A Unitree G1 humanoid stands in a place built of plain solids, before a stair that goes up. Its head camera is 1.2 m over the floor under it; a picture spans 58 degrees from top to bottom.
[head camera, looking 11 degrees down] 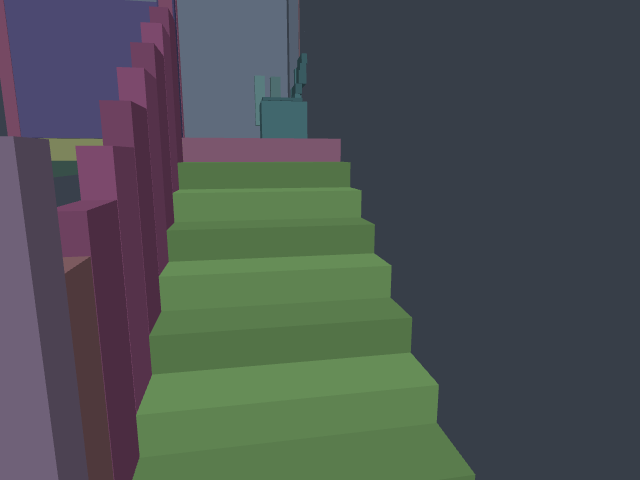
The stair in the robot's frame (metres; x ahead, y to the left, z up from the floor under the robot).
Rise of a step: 0.17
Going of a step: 0.29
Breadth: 1.11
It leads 10 degrees to the left of straight ahead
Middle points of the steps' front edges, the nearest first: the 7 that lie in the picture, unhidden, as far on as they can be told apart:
1.44 0.08 0.33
1.72 0.14 0.50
2.00 0.19 0.66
2.28 0.24 0.83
2.56 0.29 0.99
2.84 0.34 1.16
3.12 0.39 1.32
